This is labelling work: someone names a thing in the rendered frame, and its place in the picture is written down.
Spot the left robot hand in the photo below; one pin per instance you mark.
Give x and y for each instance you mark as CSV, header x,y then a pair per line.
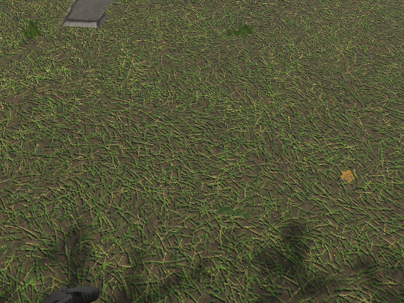
x,y
73,295

